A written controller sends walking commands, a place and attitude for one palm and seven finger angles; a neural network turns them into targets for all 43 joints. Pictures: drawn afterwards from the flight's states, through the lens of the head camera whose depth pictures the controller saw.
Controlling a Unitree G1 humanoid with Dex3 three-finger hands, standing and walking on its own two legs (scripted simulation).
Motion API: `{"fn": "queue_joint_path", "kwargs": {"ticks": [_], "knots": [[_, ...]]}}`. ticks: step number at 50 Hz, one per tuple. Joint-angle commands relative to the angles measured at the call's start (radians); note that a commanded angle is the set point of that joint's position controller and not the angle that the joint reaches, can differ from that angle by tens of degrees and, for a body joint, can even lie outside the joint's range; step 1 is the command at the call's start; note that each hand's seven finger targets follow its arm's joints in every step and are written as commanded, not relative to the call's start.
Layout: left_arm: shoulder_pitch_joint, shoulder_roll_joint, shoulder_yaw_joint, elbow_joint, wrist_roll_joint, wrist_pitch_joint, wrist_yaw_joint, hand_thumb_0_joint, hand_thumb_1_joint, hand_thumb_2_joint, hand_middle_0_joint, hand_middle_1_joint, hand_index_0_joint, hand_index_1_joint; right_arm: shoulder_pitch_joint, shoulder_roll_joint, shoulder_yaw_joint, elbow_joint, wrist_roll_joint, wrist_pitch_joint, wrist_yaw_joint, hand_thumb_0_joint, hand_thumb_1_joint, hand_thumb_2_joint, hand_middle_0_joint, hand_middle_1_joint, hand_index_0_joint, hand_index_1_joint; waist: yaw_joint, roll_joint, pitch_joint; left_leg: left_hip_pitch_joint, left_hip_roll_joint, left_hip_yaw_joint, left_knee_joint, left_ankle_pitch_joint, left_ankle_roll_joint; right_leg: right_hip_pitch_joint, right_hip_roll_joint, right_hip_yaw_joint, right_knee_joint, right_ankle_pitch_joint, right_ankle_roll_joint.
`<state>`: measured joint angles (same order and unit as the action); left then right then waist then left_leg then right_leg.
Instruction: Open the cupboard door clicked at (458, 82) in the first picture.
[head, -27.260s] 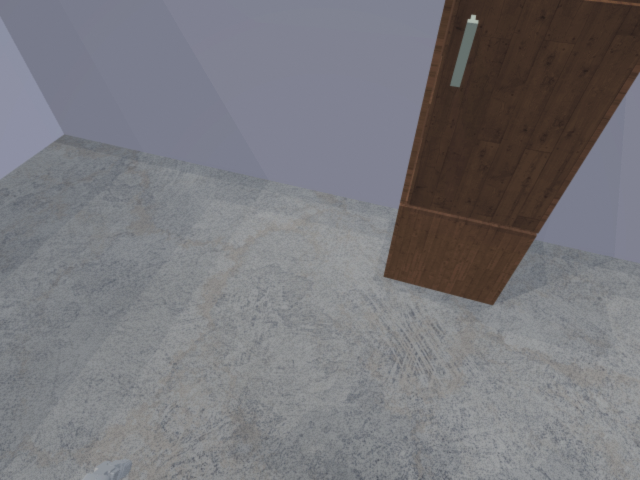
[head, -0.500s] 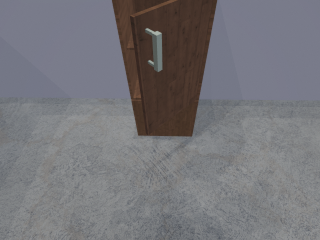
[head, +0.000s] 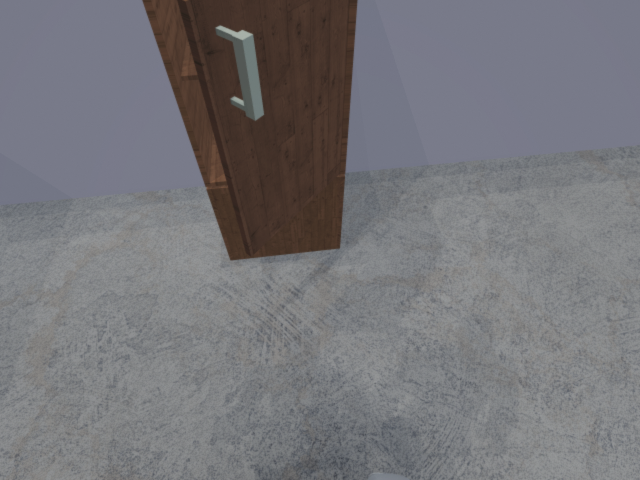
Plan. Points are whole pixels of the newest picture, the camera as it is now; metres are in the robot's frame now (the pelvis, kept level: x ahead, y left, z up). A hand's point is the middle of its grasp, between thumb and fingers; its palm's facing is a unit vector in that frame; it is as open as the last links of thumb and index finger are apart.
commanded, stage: walk to a spot facing it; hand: left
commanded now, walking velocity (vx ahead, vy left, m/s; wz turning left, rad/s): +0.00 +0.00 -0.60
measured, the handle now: (239, 74) +0.65 +0.17 +0.14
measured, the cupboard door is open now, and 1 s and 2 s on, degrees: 44 44 44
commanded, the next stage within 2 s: none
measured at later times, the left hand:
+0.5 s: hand out of the picture +0.09 +0.19 -0.18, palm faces -0.21 -0.95 -0.23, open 7.4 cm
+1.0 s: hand (243, 464) +0.16 +0.13 -0.17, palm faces -0.55 -0.80 -0.25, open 7.4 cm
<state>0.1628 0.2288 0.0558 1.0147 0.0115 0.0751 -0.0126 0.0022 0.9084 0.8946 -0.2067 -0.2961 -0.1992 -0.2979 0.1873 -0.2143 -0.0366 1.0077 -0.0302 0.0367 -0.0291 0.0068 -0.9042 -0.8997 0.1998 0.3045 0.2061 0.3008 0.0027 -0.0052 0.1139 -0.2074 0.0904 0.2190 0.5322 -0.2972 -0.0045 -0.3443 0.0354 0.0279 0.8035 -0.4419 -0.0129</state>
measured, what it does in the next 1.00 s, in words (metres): steps on the spot, turning right: left foot, then right foot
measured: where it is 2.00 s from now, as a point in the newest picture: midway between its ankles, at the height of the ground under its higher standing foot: outside the picture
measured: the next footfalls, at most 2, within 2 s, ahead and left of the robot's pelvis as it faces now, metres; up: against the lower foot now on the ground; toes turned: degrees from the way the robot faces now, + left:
left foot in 0.48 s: +0.06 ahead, +0.12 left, +0.00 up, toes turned -16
right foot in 0.78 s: -0.04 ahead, -0.15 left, +0.00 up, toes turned -27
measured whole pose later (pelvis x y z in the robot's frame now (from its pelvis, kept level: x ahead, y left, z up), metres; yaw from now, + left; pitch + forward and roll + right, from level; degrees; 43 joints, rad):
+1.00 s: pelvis -0.02 -0.01 +0.00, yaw -35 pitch +1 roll +1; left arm 0.18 0.25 0.07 0.92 0.02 0.06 -0.01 0.00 0.91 0.89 -0.21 -0.30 -0.20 -0.30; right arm 0.15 -0.25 -0.06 0.88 -0.01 0.05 -0.01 0.01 -0.91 -0.90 0.20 0.30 0.20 0.30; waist 0.00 -0.04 0.11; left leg -0.39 0.04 0.05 0.79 -0.43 -0.06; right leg -0.32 0.03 0.14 0.55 -0.24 0.01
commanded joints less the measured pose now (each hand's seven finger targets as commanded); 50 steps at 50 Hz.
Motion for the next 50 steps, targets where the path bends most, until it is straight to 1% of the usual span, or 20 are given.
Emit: {"fn": "queue_joint_path", "kwargs": {"ticks": [1, 4, 5, 6, 8, 9, 14, 21, 22, 24, 26, 30, 33, 36, 37, 38, 39, 41, 47, 50], "knots": [[-0.011, 0.094, 0.038, -0.112, 0.007, -0.019, -0.003, 0.0, 0.9, 0.9, -0.2, -0.3, -0.2, -0.3, 0.001, -0.207, -0.054, -0.072, -0.01, -0.035, -0.02, 0.0, -0.9, -0.9, 0.2, 0.3, 0.2, 0.3, 0.011, 0.182, -0.111, 0.068, 0.322, -0.191, -0.195, 0.404, 0.157, -0.067, -0.082, -0.013, 0.136, -0.086, 0.008], [0.089, 0.093, 0.046, -0.092, 0.008, -0.026, -0.007, 0.0, 0.9, 0.9, -0.2, -0.3, -0.2, -0.3, -0.041, -0.215, -0.06, -0.088, -0.005, -0.024, -0.016, 0.0, -0.9, -0.9, 0.2, 0.3, 0.2, 0.3, 0.053, 0.107, -0.134, -0.012, 0.262, -0.097, -0.049, 0.278, 0.077, 0.115, -0.066, -0.083, -0.122, 0.068, 0.006], [0.16, 0.135, 0.059, -0.074, 0.013, -0.032, -0.001, 0.0, 0.9, 0.9, -0.2, -0.3, -0.2, -0.3, -0.077, -0.197, -0.062, -0.104, 0.006, -0.018, -0.014, 0.0, -0.9, -0.9, 0.2, 0.3, 0.2, 0.3, 0.094, -0.026, -0.112, -0.108, 0.187, -0.051, 0.115, 0.134, 0.02, 0.198, -0.096, -0.003, -0.322, 0.278, -0.015], [0.177, 0.258, 0.082, -0.077, 0.03, -0.046, 0.02, 0.0, 0.9, 0.9, -0.2, -0.3, -0.2, -0.3, -0.067, -0.108, -0.051, -0.145, 0.019, -0.011, -0.007, 0.0, -0.9, -0.9, 0.2, 0.3, 0.2, 0.3, 0.089, -0.396, -0.092, -0.324, 0.0, 0.008, 0.388, -0.273, -0.054, 0.243, -0.345, 0.437, -0.523, 0.477, -0.111], [0.153, 0.288, 0.085, -0.088, 0.009, -0.044, 0.032, 0.0, 0.9, 0.9, -0.2, -0.3, -0.2, -0.3, -0.081, -0.113, -0.051, -0.159, 0.026, 0.006, 0.005, 0.0, -0.9, -0.9, 0.2, 0.3, 0.2, 0.3, 0.075, -0.245, -0.068, -0.366, -0.006, -0.204, 0.658, -0.321, -0.037, 0.136, -0.395, 0.483, -0.552, 0.336, -0.234], [0.075, 0.266, 0.082, -0.12, 0.011, -0.042, 0.032, 0.0, 0.9, 0.9, -0.2, -0.3, -0.2, -0.3, -0.094, -0.099, -0.048, -0.16, 0.024, 0.0, 0.014, 0.0, -0.9, -0.9, 0.2, 0.3, 0.2, 0.3, 0.047, -0.173, -0.034, -0.379, 0.0, -0.208, 0.659, -0.251, -0.043, 0.069, -0.343, 0.492, -0.546, 0.191, -0.234], [0.076, 0.197, 0.07, -0.12, 0.015, -0.058, 0.045, 0.0, 0.9, 0.9, -0.2, -0.3, -0.2, -0.3, -0.074, -0.074, -0.039, -0.145, 0.027, -0.009, -0.002, 0.0, -0.9, -0.9, 0.2, 0.3, 0.2, 0.3, 0.02, -0.117, -0.212, -0.272, -0.031, -0.21, 0.447, -0.174, -0.059, 0.248, -0.245, 0.352, -0.407, 0.674, -0.193], [0.024, 0.202, 0.074, -0.132, 0.013, -0.036, 0.029, 0.0, 0.9, 0.9, -0.2, -0.3, -0.2, -0.3, -0.016, -0.084, -0.043, -0.148, 0.036, -0.015, -0.014, 0.0, -0.9, -0.9, 0.2, 0.3, 0.2, 0.3, -0.021, -0.15, -0.156, -0.035, -0.079, -0.21, 0.04, -0.044, -0.039, 0.083, -0.178, 0.398, -0.39, 0.514, -0.123], [0.006, 0.18, 0.067, -0.139, 0.009, -0.035, 0.028, 0.0, 0.9, 0.9, -0.2, -0.3, -0.2, -0.3, 0.025, -0.104, -0.049, -0.135, 0.035, -0.022, -0.019, 0.0, -0.9, -0.9, 0.2, 0.3, 0.2, 0.3, -0.041, -0.112, -0.17, 0.109, -0.051, -0.221, -0.095, 0.026, -0.033, -0.02, -0.134, 0.364, -0.35, 0.43, -0.077], [-0.002, 0.101, 0.047, -0.189, -0.007, -0.03, 0.009, 0.0, 0.9, 0.9, -0.2, -0.3, -0.2, -0.3, 0.055, -0.271, -0.075, -0.15, 0.006, -0.035, -0.031, 0.0, -0.9, -0.9, 0.2, 0.3, 0.2, 0.3, -0.052, 0.363, -0.152, 0.198, 0.383, -0.643, -0.316, 0.048, 0.129, -0.29, 0.05, 0.056, 0.055, -0.156, 0.044], [-0.02, 0.141, 0.063, -0.212, 0.006, -0.036, -0.008, 0.0, 0.9, 0.9, -0.2, -0.3, -0.2, -0.3, -0.035, -0.248, -0.061, -0.194, -0.006, -0.033, -0.039, 0.0, -0.9, -0.9, 0.2, 0.3, 0.2, 0.3, -0.005, 0.149, -0.103, -0.018, 0.384, -0.529, -0.264, 0.229, 0.21, -0.211, -0.036, 0.04, 0.309, -0.113, 0.066], [-0.02, 0.101, 0.054, -0.191, 0.009, -0.02, -0.025, 0.0, 0.9, 0.9, -0.2, -0.3, -0.2, -0.3, -0.044, -0.192, -0.051, -0.189, -0.014, -0.04, -0.028, 0.0, -0.9, -0.9, 0.2, 0.3, 0.2, 0.3, 0.01, 0.241, -0.11, 0.043, 0.205, -0.259, -0.146, 0.51, 0.122, -0.182, -0.036, -0.031, 0.237, -0.049, 0.07], [-0.04, 0.09, 0.042, -0.202, 0.005, -0.029, -0.031, 0.0, 0.9, 0.9, -0.2, -0.3, -0.2, -0.3, 0.013, -0.221, -0.062, -0.178, -0.011, -0.035, -0.021, 0.0, -0.9, -0.9, 0.2, 0.3, 0.2, 0.3, -0.022, 0.243, -0.156, 0.079, 0.213, -0.215, -0.096, 0.537, 0.102, -0.061, -0.022, -0.104, 0.034, -0.032, 0.055], [0.03, 0.111, 0.048, -0.182, 0.001, -0.039, -0.03, 0.0, 0.9, 0.9, -0.2, -0.3, -0.2, -0.3, 0.003, -0.24, -0.068, -0.178, -0.001, -0.029, -0.011, 0.0, -0.9, -0.9, 0.2, 0.3, 0.2, 0.3, 0.014, 0.203, -0.164, 0.013, 0.202, -0.172, 0.004, 0.432, 0.053, 0.118, -0.013, -0.123, -0.22, 0.142, 0.029], [0.099, 0.161, 0.058, -0.163, 0.005, -0.047, -0.024, 0.0, 0.9, 0.9, -0.2, -0.3, -0.2, -0.3, -0.015, -0.223, -0.068, -0.193, 0.008, -0.028, -0.006, 0.0, -0.9, -0.9, 0.2, 0.3, 0.2, 0.3, 0.048, 0.102, -0.183, -0.079, 0.16, -0.137, 0.128, 0.305, 0.006, 0.253, -0.055, -0.054, -0.358, 0.32, 0.004], [0.147, 0.281, 0.081, -0.149, 0.02, -0.06, -0.005, 0.0, 0.9, 0.9, -0.2, -0.3, -0.2, -0.3, -0.026, -0.139, -0.055, -0.228, 0.022, -0.026, -0.001, 0.0, -0.9, -0.9, 0.2, 0.3, 0.2, 0.3, 0.066, -0.247, -0.192, -0.31, 0.016, -0.039, 0.371, -0.06, -0.064, 0.39, -0.315, 0.341, -0.468, 0.624, -0.096], [0.19, 0.331, 0.091, -0.133, 0.008, -0.056, 0.012, 0.0, 0.9, 0.9, -0.2, -0.3, -0.2, -0.3, -0.09, -0.126, -0.04, -0.259, 0.026, -0.018, -0.004, 0.0, -0.9, -0.9, 0.2, 0.3, 0.2, 0.3, 0.114, -0.327, -0.184, -0.378, -0.024, -0.152, 0.552, -0.387, -0.063, 0.343, -0.428, 0.462, -0.462, 0.801, -0.207], [0.078, 0.294, 0.081, -0.164, 0.011, -0.046, 0.017, 0.0, 0.9, 0.9, -0.2, -0.3, -0.2, -0.3, -0.073, -0.13, -0.039, -0.245, 0.031, -0.014, 0.004, 0.0, -0.9, -0.9, 0.2, 0.3, 0.2, 0.3, 0.056, -0.26, -0.113, -0.395, 0.019, -0.225, 0.623, -0.294, -0.055, 0.182, -0.362, 0.427, -0.494, 0.375, -0.23], [0.006, 0.241, 0.067, -0.172, 0.018, -0.046, 0.025, 0.0, 0.9, 0.9, -0.2, -0.3, -0.2, -0.3, -0.013, -0.088, -0.036, -0.195, 0.03, -0.016, 0.009, 0.0, -0.9, -0.9, 0.2, 0.3, 0.2, 0.3, 0.0, -0.146, -0.175, -0.159, -0.039, -0.17, 0.252, -0.151, -0.062, 0.127, -0.238, 0.323, -0.399, 0.483, -0.163], [-0.045, 0.21, 0.057, -0.186, 0.008, -0.036, 0.007, 0.0, 0.9, 0.9, -0.2, -0.3, -0.2, -0.3, 0.122, -0.124, -0.041, -0.152, 0.019, -0.029, 0.003, 0.0, -0.9, -0.9, 0.2, 0.3, 0.2, 0.3, -0.063, -0.093, -0.149, 0.137, -0.057, -0.146, -0.04, -0.038, -0.047, -0.132, -0.143, 0.304, -0.385, -0.037, -0.089]]}}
